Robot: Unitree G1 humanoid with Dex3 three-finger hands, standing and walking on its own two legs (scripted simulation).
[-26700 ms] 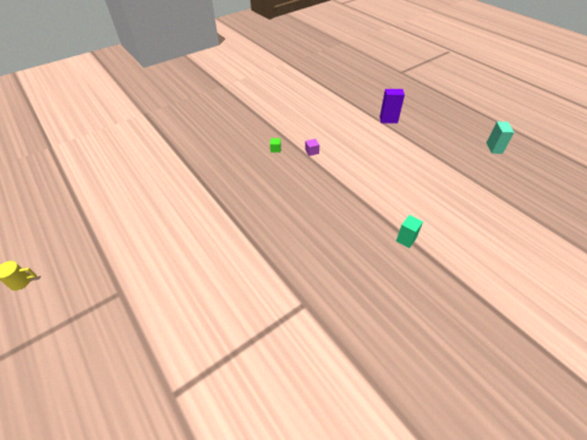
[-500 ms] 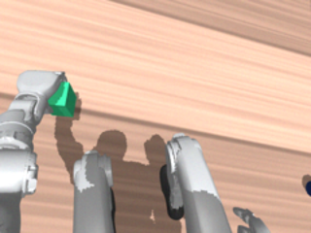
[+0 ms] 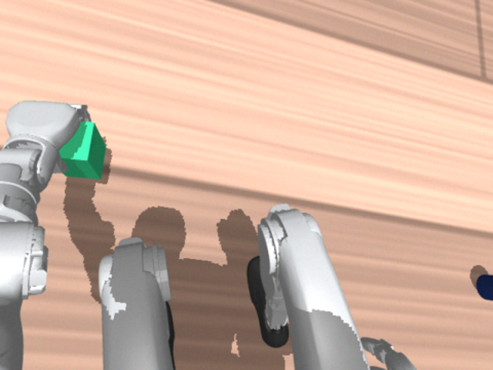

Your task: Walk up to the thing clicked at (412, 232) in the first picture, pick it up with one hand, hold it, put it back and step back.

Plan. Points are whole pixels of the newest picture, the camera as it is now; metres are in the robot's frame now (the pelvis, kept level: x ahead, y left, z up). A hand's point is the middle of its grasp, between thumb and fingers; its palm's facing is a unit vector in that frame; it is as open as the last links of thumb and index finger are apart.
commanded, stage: crouch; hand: left
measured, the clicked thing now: (79, 151) +0.50 +0.22 -0.21
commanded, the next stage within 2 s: lower in 0.06 s
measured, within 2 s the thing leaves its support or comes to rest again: rests again in 0.90 s
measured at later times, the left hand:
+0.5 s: hand (65, 157) +0.49 +0.23 -0.20, palm faces -0.50 +0.02 -0.87, open 9.7 cm
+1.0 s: hand (74, 161) +0.49 +0.23 -0.24, palm faces -0.50 +0.01 -0.87, open 9.8 cm
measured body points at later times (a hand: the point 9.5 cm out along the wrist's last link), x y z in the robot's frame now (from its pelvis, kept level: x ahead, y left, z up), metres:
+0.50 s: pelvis +0.00 +0.00 -0.02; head +0.25 +0.06 +0.35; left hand +0.51 +0.23 -0.15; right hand +0.03 -0.28 -0.11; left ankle +0.07 +0.11 -0.33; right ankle +0.12 -0.14 -0.32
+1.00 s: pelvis +0.01 +0.00 -0.04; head +0.27 +0.07 +0.31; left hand +0.51 +0.23 -0.19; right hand +0.01 -0.27 -0.12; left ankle +0.07 +0.11 -0.33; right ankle +0.12 -0.14 -0.32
